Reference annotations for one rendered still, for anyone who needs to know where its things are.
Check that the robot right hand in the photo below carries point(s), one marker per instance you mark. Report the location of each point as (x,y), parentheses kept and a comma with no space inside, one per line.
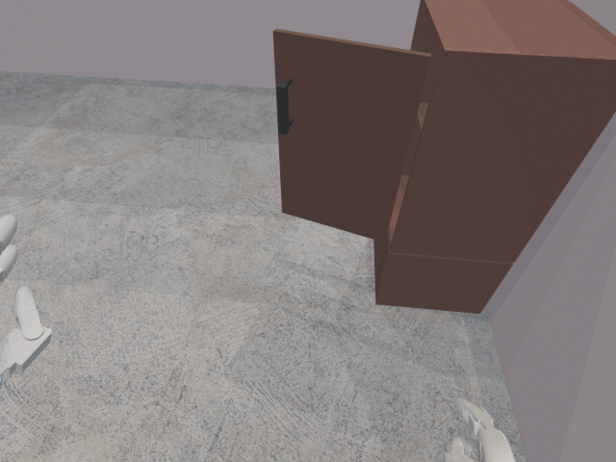
(491,444)

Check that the handle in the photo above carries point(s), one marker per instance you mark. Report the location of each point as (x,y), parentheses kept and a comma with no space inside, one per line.
(283,107)

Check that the cupboard door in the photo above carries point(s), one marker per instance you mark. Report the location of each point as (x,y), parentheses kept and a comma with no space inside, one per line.
(353,106)

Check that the robot left hand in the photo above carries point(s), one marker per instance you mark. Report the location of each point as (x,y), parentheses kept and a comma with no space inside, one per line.
(23,344)

